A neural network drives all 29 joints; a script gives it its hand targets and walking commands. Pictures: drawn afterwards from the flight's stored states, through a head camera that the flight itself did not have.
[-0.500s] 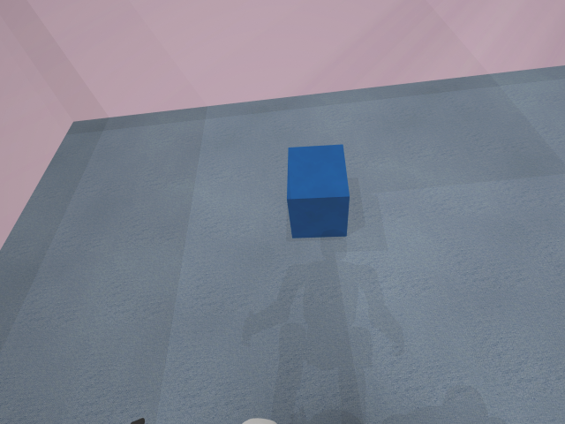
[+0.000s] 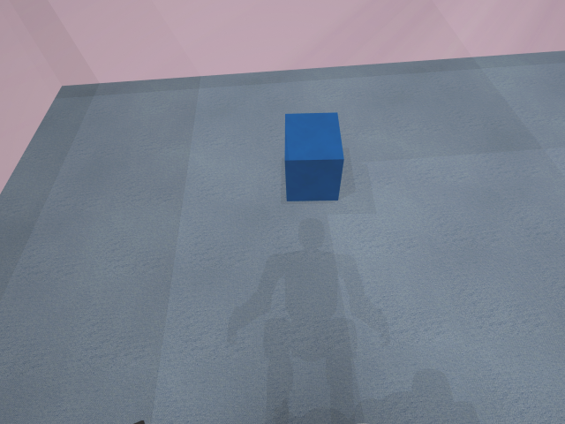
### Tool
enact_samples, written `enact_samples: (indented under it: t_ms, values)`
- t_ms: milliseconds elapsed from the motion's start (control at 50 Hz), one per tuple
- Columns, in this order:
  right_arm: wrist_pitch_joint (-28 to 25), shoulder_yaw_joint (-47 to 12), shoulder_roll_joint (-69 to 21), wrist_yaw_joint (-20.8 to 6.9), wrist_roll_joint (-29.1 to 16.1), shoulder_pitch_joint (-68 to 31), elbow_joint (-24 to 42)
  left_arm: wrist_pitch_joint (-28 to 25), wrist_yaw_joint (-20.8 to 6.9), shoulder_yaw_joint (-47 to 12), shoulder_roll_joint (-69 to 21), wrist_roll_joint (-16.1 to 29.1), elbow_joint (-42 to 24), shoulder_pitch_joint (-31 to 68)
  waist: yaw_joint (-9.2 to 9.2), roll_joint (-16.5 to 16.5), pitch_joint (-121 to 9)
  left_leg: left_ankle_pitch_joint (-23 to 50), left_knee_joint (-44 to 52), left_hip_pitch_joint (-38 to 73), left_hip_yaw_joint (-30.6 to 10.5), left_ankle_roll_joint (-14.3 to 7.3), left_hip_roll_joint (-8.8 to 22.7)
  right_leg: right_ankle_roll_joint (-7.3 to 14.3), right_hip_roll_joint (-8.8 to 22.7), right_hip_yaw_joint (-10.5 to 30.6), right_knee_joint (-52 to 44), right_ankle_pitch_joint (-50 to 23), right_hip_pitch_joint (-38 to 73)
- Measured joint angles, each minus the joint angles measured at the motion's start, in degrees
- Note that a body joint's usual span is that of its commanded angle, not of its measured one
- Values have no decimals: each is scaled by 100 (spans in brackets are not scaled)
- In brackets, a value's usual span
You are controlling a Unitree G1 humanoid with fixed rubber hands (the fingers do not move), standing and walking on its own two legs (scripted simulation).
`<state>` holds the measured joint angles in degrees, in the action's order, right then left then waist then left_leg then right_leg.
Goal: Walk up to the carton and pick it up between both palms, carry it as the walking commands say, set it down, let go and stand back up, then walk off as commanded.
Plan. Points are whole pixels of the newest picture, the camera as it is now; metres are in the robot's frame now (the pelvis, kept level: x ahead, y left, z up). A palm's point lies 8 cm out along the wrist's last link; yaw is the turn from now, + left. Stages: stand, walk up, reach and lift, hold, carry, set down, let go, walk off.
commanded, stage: walk off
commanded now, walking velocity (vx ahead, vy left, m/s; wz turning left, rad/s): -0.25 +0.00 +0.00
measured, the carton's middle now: (311, 157) +1.23 -0.03 -0.63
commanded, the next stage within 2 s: stand in 0.38 s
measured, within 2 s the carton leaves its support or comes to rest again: neither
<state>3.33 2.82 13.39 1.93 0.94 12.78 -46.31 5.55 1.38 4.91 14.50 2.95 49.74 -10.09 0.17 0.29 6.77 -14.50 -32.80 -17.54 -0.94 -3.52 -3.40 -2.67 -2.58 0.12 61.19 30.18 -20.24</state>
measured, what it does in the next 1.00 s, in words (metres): walks backwards: right foot, then left foot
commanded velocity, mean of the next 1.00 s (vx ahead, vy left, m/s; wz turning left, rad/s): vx -0.09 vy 0.00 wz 0.00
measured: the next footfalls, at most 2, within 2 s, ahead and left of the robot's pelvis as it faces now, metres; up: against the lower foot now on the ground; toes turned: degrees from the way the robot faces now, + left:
right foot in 0.12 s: -0.02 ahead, -0.10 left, +0.00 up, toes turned +1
left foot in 0.68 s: -0.14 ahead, +0.09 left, +0.00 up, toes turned -4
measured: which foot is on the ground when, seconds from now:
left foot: down 0.00-0.14, up 0.16-0.66, down 0.68-1.00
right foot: up 0.00-0.10, down 0.12-0.68, up 0.70-1.00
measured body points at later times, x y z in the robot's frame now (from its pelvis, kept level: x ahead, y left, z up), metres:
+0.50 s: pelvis -0.12 -0.03 +0.01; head -0.08 -0.06 +0.46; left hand -0.03 +0.25 -0.11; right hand -0.03 -0.28 -0.14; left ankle -0.20 +0.13 -0.65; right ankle -0.06 -0.10 -0.73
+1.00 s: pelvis -0.18 +0.02 +0.01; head -0.14 +0.02 +0.45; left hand -0.11 +0.29 -0.14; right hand -0.13 -0.24 -0.13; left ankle -0.19 +0.09 -0.73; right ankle -0.22 -0.09 -0.70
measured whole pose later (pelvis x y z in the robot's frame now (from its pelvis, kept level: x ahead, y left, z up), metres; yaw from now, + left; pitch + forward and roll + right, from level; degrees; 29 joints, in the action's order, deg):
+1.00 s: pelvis -0.18 +0.02 +0.01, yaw -1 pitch -1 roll -1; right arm 0.9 2.8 13.1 1.6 0.9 16.1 -47.1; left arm 4.7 0.9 4.9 14.3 2.9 53.3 -10.2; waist 0.3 0.8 7.3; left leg -16.5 -30.0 -12.0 -0.3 -4.8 -3.7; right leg 0.6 -2.1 -0.6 43.1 26.7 -15.2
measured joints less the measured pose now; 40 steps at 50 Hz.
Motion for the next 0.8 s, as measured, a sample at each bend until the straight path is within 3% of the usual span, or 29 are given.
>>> enact_samples:
  t_ms: [60,100,120,160,220,300,380,460,600,680,740,800]
  values:
    - [-2,0,0,3,0,2,0,0,9,0,0,0,1,21,-33,1,1,159,33,-163,11,49,0,-2,30,-1,-1284,222,365]
    - [0,0,0,-5,0,9,-1,0,9,0,0,0,6,20,-50,3,0,253,33,-247,16,114,-1,9,33,0,-2072,-106,574]
    - [8,0,0,-17,0,8,-1,-2,9,0,0,0,9,20,-51,7,2,301,33,-283,19,156,1,95,32,-8,-2490,-619,670]
    - [61,0,-1,-28,0,21,-6,-15,10,1,-22,0,49,19,-54,102,4,206,-22,-308,-37,216,45,492,-39,-65,-2647,-1115,693]
    - [130,1,-4,-33,0,-54,-7,-42,10,1,-20,0,49,16,-35,99,9,-696,-1489,-640,-164,242,-8,742,-8,-57,-2767,-1194,696]
    - [158,1,-1,-39,0,-140,-4,-93,10,0,-21,0,11,16,-40,105,5,-732,-3177,-756,-435,295,-7,774,4,-63,-2998,-1473,644]
    - [172,0,1,-44,0,-142,-2,-121,10,0,-23,0,-35,17,-44,112,2,-739,-3692,-638,-570,465,-6,774,5,-67,-3190,-1763,451]
    - [229,-1,3,-72,0,-114,0,-156,10,0,-24,-1,-32,16,-43,117,-3,-743,-3333,-333,-589,589,-6,732,3,-70,-3419,-2042,403]
    - [221,0,4,-97,0,-55,1,-190,10,0,-25,-1,-30,16,-46,120,-3,-1017,-1369,426,-394,596,-3,620,14,-83,-3616,-2407,347]
    - [115,0,-1,-103,0,185,-19,-185,9,0,-26,-1,-32,22,-55,112,27,-829,140,907,-186,317,-6,452,34,-103,-3317,-2352,120]
    - [45,-3,-23,-94,0,448,-80,-127,-28,1,-28,-1,123,0,-13,77,65,-480,101,919,-124,4,-20,412,49,-103,-2284,-1199,-59]
    - [-59,-3,-24,-81,0,581,-77,-115,-43,1,-27,-1,233,-27,5,68,62,-381,144,902,-124,-44,-23,404,50,-80,-1079,-1065,-115]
